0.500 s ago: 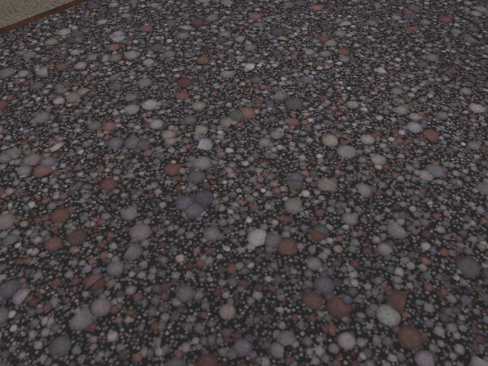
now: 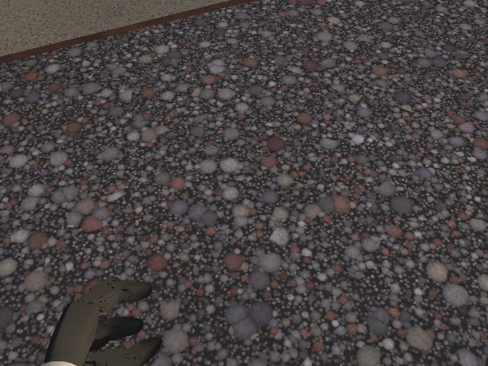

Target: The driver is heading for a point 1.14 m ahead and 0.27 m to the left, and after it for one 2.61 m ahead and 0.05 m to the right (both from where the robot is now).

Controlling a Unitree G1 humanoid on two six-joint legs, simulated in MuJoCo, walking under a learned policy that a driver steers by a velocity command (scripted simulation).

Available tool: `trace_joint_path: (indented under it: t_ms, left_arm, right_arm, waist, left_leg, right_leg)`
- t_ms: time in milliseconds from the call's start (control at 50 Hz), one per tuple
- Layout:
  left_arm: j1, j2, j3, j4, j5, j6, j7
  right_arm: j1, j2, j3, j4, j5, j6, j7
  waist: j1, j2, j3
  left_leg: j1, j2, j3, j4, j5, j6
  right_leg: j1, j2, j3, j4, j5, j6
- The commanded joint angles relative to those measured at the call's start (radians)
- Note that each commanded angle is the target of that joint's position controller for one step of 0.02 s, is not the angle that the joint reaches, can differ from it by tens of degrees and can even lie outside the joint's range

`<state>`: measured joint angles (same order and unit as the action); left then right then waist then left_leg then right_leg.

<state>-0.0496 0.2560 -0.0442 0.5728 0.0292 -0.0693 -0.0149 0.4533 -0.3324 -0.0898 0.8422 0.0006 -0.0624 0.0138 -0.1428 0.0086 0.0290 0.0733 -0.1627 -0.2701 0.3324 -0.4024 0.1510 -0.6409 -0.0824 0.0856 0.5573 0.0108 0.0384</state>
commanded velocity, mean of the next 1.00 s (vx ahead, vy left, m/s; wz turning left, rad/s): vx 1.00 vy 0.00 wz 0.66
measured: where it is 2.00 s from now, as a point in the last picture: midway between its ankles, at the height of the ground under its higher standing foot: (29, 84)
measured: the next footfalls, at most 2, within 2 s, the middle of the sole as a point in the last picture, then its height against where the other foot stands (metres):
right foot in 0.04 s outside the picture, level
left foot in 0.52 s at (181, 327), level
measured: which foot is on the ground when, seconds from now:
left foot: down 0.00-0.06, up 0.08-0.50, down 0.52-0.96, up 0.98-1.00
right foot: up 0.00-0.02, down 0.04-0.50, up 0.52-0.92, down 0.94-1.00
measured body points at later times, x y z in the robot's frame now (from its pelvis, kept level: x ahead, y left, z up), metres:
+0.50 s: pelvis +0.43 +0.02 -0.02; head +0.45 +0.03 +0.42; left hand +0.23 +0.22 -0.15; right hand +0.77 -0.04 -0.07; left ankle +0.55 +0.10 -0.72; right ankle +0.22 -0.19 -0.69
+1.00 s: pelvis +0.85 +0.23 -0.02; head +0.88 +0.25 +0.43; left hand +0.86 +0.54 -0.10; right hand +1.01 -0.02 -0.14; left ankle +0.58 +0.13 -0.64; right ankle +1.01 +0.22 -0.73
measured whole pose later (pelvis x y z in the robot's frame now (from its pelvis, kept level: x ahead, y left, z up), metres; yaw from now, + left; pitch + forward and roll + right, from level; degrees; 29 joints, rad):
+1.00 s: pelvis +0.85 +0.23 -0.02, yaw +38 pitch +1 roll -1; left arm 0.10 0.27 0.01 0.68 0.04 -0.06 -0.01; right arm 0.43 -0.32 -0.04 0.91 -0.02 -0.08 0.00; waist -0.04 0.02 0.05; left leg 0.00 -0.11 -0.08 0.97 -0.38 0.11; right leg -0.52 0.02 -0.07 0.63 -0.13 -0.06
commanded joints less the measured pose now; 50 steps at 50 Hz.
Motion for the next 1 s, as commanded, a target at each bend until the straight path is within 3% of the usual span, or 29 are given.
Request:
trace_joint_path:
  t_ms: [20,40,60,80,100,120,140,220,300,360,420,460,480,500,520,540,560,580,600,640,680,740,800,880,920,940,960,980,1000]
  left_arm:
    - [0.237,0.199,0.081,0.006,-0.010,-0.019,0.028]
    - [0.463,0.248,0.107,0.058,-0.003,-0.023,0.047]
    - [0.662,0.306,0.127,0.095,0.027,-0.027,0.065]
    - [0.511,0.384,0.145,0.072,0.049,-0.020,0.054]
    - [0.371,0.251,0.133,0.037,0.038,-0.011,0.046]
    - [0.321,0.175,0.114,0.039,0.026,-0.006,0.041]
    - [0.327,0.143,0.107,0.067,0.030,-0.005,0.036]
    - [0.430,0.090,0.094,0.186,-0.006,-0.039,0.018]
    - [0.392,0.112,0.098,0.206,-0.001,-0.063,0.009]
    - [0.460,0.143,0.104,0.244,0.001,-0.064,0.016]
    - [0.524,0.199,0.113,0.257,0.001,-0.046,0.035]
    - [0.504,0.262,0.130,0.246,0.004,-0.014,0.052]
    - [0.463,0.280,0.134,0.229,0.007,0.000,0.055]
    - [0.424,0.268,0.132,0.210,0.011,0.009,0.047]
    - [0.407,0.174,0.119,0.189,0.016,0.006,0.028]
    - [0.476,0.143,0.098,0.062,-0.018,-0.012,0.024]
    - [0.355,0.183,0.097,0.056,-0.012,-0.036,0.024]
    - [0.358,0.166,0.089,0.064,-0.021,-0.043,0.024]
    - [0.344,0.152,0.083,0.073,-0.006,-0.038,0.025]
    - [0.392,0.120,0.073,0.104,0.027,0.002,0.012]
    - [0.344,0.093,0.066,0.087,0.032,0.025,-0.004]
    - [0.151,0.065,0.050,0.019,0.015,0.019,-0.018]
    - [0.064,0.055,0.045,0.004,-0.009,0.009,-0.035]
    - [0.049,0.108,0.068,0.005,0.000,0.006,-0.020]
    - [0.276,0.173,0.099,0.067,-0.004,0.007,0.001]
    - [0.500,0.203,0.117,0.133,-0.002,0.010,0.018]
    - [0.658,0.289,0.146,0.168,0.022,0.014,0.038]
    - [0.651,0.345,0.164,0.187,0.024,0.013,0.022]
    - [0.550,0.265,0.155,0.175,0.011,0.014,0.002]
  right_arm:
    - [-0.093,-0.226,-0.054,-0.074,-0.011,-0.014,-0.004]
    - [-0.153,-0.204,-0.047,-0.092,-0.016,-0.025,0.001]
    - [-0.175,-0.031,0.000,-0.131,-0.025,-0.036,-0.006]
    - [-0.020,0.024,0.030,-0.200,0.036,-0.030,-0.002]
    - [-0.102,-0.069,0.026,-0.152,-0.003,-0.004,-0.014]
    - [-0.174,-0.098,0.016,-0.159,-0.022,0.007,-0.001]
    - [-0.208,-0.095,0.016,-0.159,-0.028,0.017,0.013]
    - [-0.303,-0.007,0.045,-0.236,-0.039,0.063,0.058]
    - [-0.426,-0.019,0.058,-0.309,-0.032,0.071,0.071]
    - [-0.541,-0.015,0.070,-0.336,-0.034,0.068,0.091]
    - [-0.544,-0.016,0.072,-0.318,-0.031,0.061,0.089]
    - [-0.371,-0.065,0.050,-0.267,-0.030,0.056,0.071]
    - [-0.179,-0.100,0.030,-0.207,-0.033,0.052,0.058]
    - [0.022,-0.139,-0.001,-0.131,-0.034,0.046,0.035]
    - [-0.030,-0.202,-0.035,-0.116,-0.004,0.058,0.007]
    - [-0.102,-0.302,-0.045,-0.177,-0.043,0.070,0.006]
    - [-0.045,-0.236,-0.040,-0.179,-0.040,0.074,-0.013]
    - [-0.074,-0.191,-0.030,-0.141,-0.034,0.061,-0.022]
    - [-0.100,-0.147,-0.017,-0.121,-0.033,0.040,-0.025]
    - [-0.152,-0.087,0.011,-0.114,-0.030,0.002,-0.033]
    - [-0.125,-0.070,0.021,-0.085,-0.014,-0.025,-0.025]
    - [-0.089,-0.079,0.016,-0.064,-0.005,-0.047,-0.006]
    - [-0.032,-0.094,0.013,-0.040,0.015,-0.066,0.004]
    - [0.016,-0.151,0.009,0.005,-0.005,-0.060,-0.010]
    - [0.000,-0.195,0.001,0.020,-0.038,-0.038,-0.028]
    - [-0.061,-0.197,0.000,0.014,-0.050,-0.026,-0.034]
    - [-0.049,-0.105,0.025,-0.012,-0.042,-0.031,-0.030]
    - [0.032,-0.006,0.047,-0.053,0.010,-0.050,-0.009]
    - [-0.063,-0.064,0.048,-0.062,-0.010,-0.056,-0.018]
  waist:
    - [0.212,0.034,-0.173]
    - [0.335,0.020,-0.271]
    - [0.369,-0.191,-0.379]
    - [0.194,-0.510,-0.461]
    - [0.204,-0.245,-0.281]
    - [0.205,-0.128,-0.168]
    - [0.197,-0.043,-0.105]
    - [0.156,-0.095,-0.007]
    - [0.121,-0.088,0.059]
    - [0.149,-0.041,0.125]
    - [0.134,-0.075,0.077]
    - [0.024,-0.128,-0.036]
    - [-0.064,-0.145,-0.114]
    - [-0.139,-0.107,-0.185]
    - [-0.054,0.137,-0.163]
    - [0.055,0.228,-0.345]
    - [-0.009,0.005,-0.318]
    - [0.051,-0.051,-0.137]
    - [0.105,-0.112,-0.049]
    - [0.185,-0.117,0.003]
    - [0.193,-0.077,0.049]
    - [0.142,-0.036,0.116]
    - [0.094,-0.019,0.099]
    - [0.101,0.029,0.028]
    - [0.225,0.090,-0.118]
    - [0.352,0.078,-0.199]
    - [0.389,-0.035,-0.307]
    - [0.280,-0.397,-0.449]
    - [0.281,-0.207,-0.328]
  left_leg:
    - [-0.205,0.149,-0.123,0.287,0.878,0.010]
    - [-0.338,0.112,-0.088,0.547,0.791,-0.010]
    - [-0.535,0.047,-0.003,0.895,0.070,-0.002]
    - [-0.802,0.003,0.102,1.098,-0.132,-0.028]
    - [-0.885,0.108,0.133,1.139,0.009,-0.022]
    - [-0.876,0.150,0.169,1.079,0.095,-0.032]
    - [-0.846,0.183,0.178,1.044,0.123,-0.044]
    - [-0.875,0.259,0.192,0.997,0.168,-0.058]
    - [-0.864,0.259,0.248,0.828,0.349,-0.063]
    - [-0.801,0.226,0.368,0.585,0.410,-0.027]
    - [-0.641,0.118,0.488,0.451,0.362,0.030]
    - [-0.445,0.058,0.480,0.427,0.260,0.065]
    - [-0.230,0.043,0.429,0.403,0.215,0.096]
    - [0.058,0.052,0.337,0.301,0.205,0.129]
    - [0.224,0.191,0.117,0.260,0.156,0.137]
    - [0.455,0.447,-0.439,0.105,0.129,0.340]
    - [0.382,0.450,-0.472,-0.032,0.063,0.308]
    - [0.188,0.442,-0.386,-0.078,0.085,0.273]
    - [0.009,0.397,-0.302,-0.091,0.149,0.232]
    - [-0.225,0.322,-0.164,-0.121,0.229,0.197]
    - [-0.319,0.280,-0.081,-0.175,0.238,0.187]
    - [-0.363,0.204,0.055,-0.242,0.369,0.142]
    - [-0.322,0.220,0.100,-0.307,0.556,0.094]
    - [-0.010,0.270,0.149,-0.158,1.115,0.038]
    - [0.047,0.302,0.153,0.151,1.356,0.009]
    - [-0.072,0.274,0.186,0.425,1.256,-0.001]
    - [-0.330,0.190,0.232,0.828,0.910,-0.014]
    - [-0.644,-0.015,0.182,1.181,0.009,-0.065]
    - [-0.806,0.057,0.128,1.227,0.015,-0.038]
  right_leg:
    - [0.564,0.102,-0.065,-0.039,-0.129,-0.027]
    - [0.815,0.034,-0.027,0.003,-0.228,-0.045]
    - [1.029,-0.228,0.240,-0.026,-0.580,-0.050]
    - [1.090,-0.437,0.882,-0.310,-0.821,-0.156]
    - [0.927,-0.369,0.797,-0.339,-0.981,-0.174]
    - [0.800,-0.313,0.567,-0.311,-0.813,-0.161]
    - [0.703,-0.269,0.407,-0.308,-0.598,-0.148]
    - [0.581,-0.204,0.070,-0.357,-0.242,-0.099]
    - [0.509,-0.160,-0.181,-0.430,0.000,-0.082]
    - [0.553,-0.127,-0.314,-0.466,0.178,-0.054]
    - [0.677,-0.127,-0.384,-0.326,0.832,-0.022]
    - [0.720,-0.174,-0.373,-0.061,1.110,-0.024]
    - [0.644,-0.199,-0.345,0.159,1.118,-0.048]
    - [0.462,-0.174,-0.336,0.471,0.865,-0.065]
    - [0.163,0.030,-0.326,0.863,-0.273,-0.047]
    - [-0.167,0.099,-0.146,1.143,-0.492,-0.017]
    - [-0.230,0.047,-0.042,1.099,-0.380,-0.026]
    - [-0.219,-0.002,-0.045,0.991,-0.340,-0.034]
    - [-0.147,-0.044,-0.041,0.880,-0.337,-0.034]
    - [-0.001,-0.078,-0.030,0.767,-0.365,-0.021]
    - [0.000,-0.104,-0.047,0.626,-0.363,-0.004]
    - [0.005,-0.098,-0.098,0.330,-0.096,-0.016]
    - [0.157,-0.040,-0.147,0.109,0.189,-0.063]
    - [0.202,0.074,-0.197,-0.001,0.074,-0.126]
    - [0.417,0.134,-0.174,0.015,-0.120,-0.156]
    - [0.647,0.109,-0.162,-0.005,-0.169,-0.172]
    - [0.908,-0.070,0.040,0.027,-0.452,-0.215]
    - [1.092,-0.298,0.678,-0.177,-0.604,-0.352]
    - [1.043,-0.255,0.728,-0.250,-0.574,-0.360]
